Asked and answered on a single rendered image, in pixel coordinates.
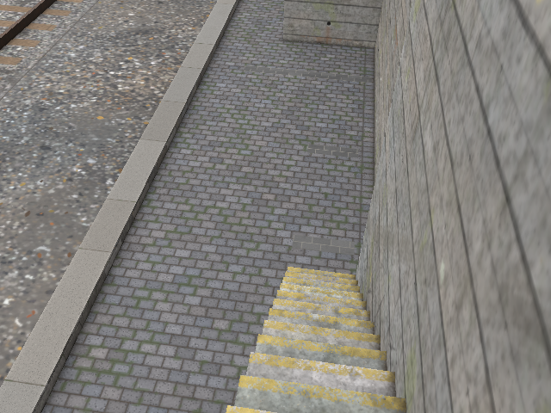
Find stairs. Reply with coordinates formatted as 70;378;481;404
226;267;406;413

